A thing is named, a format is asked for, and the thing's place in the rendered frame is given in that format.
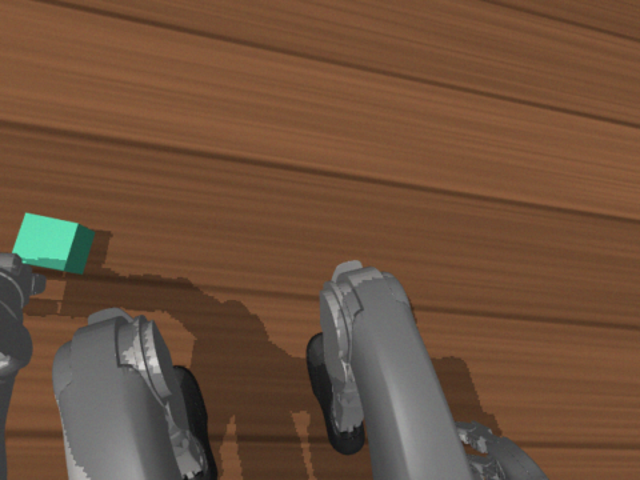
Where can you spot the left robot arm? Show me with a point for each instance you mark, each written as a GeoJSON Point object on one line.
{"type": "Point", "coordinates": [16, 346]}

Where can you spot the left robot hand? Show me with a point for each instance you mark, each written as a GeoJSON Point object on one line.
{"type": "Point", "coordinates": [38, 284]}

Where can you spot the cube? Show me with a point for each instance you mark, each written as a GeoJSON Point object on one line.
{"type": "Point", "coordinates": [53, 243]}

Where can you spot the left robot foot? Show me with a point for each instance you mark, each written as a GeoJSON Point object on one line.
{"type": "Point", "coordinates": [197, 420]}

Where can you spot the right robot foot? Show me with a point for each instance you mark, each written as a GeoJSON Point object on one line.
{"type": "Point", "coordinates": [343, 442]}

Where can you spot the right robot hand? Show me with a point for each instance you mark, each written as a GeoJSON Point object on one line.
{"type": "Point", "coordinates": [505, 460]}

